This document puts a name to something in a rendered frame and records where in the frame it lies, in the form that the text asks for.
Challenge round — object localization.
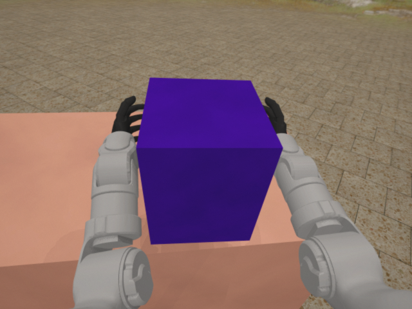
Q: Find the left robot forearm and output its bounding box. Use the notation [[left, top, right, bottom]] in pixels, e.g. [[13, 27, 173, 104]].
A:
[[73, 131, 142, 302]]

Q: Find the right robot forearm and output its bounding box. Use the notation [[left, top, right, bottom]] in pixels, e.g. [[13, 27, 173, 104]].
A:
[[274, 133, 383, 278]]

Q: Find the robot right upper arm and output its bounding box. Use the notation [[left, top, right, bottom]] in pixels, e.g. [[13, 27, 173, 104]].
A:
[[299, 231, 412, 309]]

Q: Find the robot left upper arm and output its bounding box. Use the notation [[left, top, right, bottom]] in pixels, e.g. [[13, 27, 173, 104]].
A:
[[70, 247, 153, 309]]

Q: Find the carton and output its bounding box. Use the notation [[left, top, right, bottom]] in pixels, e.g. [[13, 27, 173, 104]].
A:
[[136, 77, 283, 245]]

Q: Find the robot left hand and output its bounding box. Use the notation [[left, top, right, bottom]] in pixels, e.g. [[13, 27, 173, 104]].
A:
[[111, 96, 145, 142]]

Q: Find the robot right hand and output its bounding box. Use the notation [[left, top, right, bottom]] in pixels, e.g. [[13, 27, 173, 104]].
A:
[[263, 97, 287, 134]]

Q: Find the pedestal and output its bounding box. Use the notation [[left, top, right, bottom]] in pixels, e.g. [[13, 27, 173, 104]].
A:
[[0, 111, 311, 309]]

